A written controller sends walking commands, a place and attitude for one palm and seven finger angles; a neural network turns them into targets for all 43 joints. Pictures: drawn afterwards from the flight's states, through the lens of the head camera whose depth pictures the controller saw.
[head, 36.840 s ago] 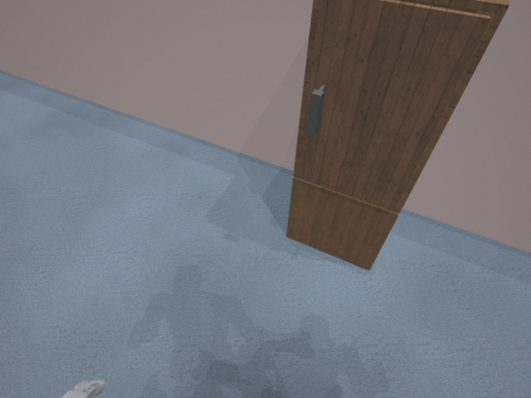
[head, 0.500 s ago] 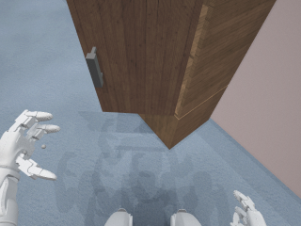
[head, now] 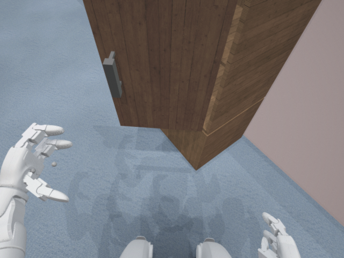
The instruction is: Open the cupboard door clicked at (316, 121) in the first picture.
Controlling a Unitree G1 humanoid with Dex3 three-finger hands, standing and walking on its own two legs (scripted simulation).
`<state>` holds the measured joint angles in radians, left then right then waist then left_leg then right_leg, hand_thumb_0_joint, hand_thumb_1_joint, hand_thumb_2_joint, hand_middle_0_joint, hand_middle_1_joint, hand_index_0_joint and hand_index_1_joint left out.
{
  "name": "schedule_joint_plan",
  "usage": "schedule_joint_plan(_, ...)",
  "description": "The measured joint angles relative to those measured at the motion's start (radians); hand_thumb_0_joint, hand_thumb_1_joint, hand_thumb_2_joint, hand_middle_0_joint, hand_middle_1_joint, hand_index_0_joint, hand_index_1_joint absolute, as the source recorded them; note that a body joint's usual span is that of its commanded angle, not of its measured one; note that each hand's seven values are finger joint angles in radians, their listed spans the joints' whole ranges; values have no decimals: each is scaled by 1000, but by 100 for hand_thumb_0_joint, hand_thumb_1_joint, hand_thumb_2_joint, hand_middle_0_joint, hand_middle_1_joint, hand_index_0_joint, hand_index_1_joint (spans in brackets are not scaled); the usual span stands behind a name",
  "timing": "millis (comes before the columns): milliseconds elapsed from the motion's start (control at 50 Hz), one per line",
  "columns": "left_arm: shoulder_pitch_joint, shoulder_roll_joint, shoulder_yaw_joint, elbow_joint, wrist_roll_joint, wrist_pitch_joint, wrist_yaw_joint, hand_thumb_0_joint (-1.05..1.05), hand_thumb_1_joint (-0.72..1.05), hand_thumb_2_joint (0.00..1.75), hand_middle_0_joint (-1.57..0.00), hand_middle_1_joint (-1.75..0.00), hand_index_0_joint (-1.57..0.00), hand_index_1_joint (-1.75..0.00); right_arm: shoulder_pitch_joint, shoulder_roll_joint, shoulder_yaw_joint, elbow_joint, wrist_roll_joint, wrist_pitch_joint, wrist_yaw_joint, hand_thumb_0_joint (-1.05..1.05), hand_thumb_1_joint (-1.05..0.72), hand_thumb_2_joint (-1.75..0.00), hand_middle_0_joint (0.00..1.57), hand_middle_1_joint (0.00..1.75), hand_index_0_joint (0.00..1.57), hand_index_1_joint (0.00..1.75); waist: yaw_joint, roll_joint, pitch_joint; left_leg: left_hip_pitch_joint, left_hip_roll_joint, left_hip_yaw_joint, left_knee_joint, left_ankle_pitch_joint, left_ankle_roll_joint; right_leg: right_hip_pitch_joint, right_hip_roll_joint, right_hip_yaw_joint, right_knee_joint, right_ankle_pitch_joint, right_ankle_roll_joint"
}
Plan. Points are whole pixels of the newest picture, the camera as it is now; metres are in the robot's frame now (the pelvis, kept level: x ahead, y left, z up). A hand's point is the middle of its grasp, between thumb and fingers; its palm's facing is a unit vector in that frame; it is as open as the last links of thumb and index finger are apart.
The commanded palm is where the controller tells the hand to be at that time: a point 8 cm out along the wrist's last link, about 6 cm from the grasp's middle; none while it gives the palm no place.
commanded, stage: move the hooked fingers beside the handle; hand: left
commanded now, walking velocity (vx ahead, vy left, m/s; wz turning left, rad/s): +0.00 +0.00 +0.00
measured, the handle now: (114, 74) +0.60 +0.21 +0.03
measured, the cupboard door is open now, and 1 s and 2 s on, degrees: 50 50 50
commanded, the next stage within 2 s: none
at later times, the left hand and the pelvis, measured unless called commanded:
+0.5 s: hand (70, 129) +0.38 +0.26 +0.05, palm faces -0.03 -1.00 -0.02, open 14.0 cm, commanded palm +0.36 +0.32 +0.05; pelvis +0.00 +0.01 -0.01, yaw -1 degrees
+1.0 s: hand (74, 106) +0.45 +0.28 +0.05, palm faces -0.02 -1.00 -0.02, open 14.0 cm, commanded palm +0.45 +0.33 +0.04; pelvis -0.01 +0.01 -0.02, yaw -2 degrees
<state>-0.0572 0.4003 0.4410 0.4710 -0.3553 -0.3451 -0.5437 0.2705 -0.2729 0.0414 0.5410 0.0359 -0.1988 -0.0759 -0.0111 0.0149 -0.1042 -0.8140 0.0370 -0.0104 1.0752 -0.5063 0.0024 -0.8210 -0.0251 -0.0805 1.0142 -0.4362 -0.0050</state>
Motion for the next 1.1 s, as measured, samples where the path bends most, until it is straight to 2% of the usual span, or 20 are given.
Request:
schedule_joint_plan(100,-83,10,-5,53,16,4,3,-1,-50,30,-30,-120,-30,-120,-6,-4,1,15,-1,-1,-6,1,-90,-90,21,30,20,30,-1,-3,1,-21,-2,-5,16,-2,1,-17,-2,-4,12,-2,1)
schedule_joint_plan(240,-183,37,-2,132,45,19,11,-1,-50,30,-30,-120,-30,-120,2,-4,2,16,-3,18,-2,1,-90,-90,21,30,20,30,-20,-6,1,-40,0,3,20,0,4,-39,0,4,13,5,4)
schedule_joint_plan(520,-367,86,28,316,97,-9,30,-1,-50,30,-30,-120,-30,-120,52,-10,-4,45,-8,80,15,1,-90,-90,21,30,20,30,-54,-7,-2,-89,6,17,31,-2,9,-94,6,19,22,11,8)
schedule_joint_plan(900,-625,220,89,594,160,-52,5,-1,-50,30,-30,-120,-30,-120,64,-18,1,58,-18,162,23,1,-90,-90,21,30,20,30,-95,-14,3,-183,19,11,82,-13,10,-182,18,15,57,12,6)
schedule_joint_plan(1100,-762,304,99,690,204,-37,8,-1,-50,30,-30,-120,-30,-120,67,-23,17,57,-26,197,28,1,-90,-90,21,30,20,30,-130,-13,10,-259,22,1,121,-18,13,-249,22,7,80,13,9)
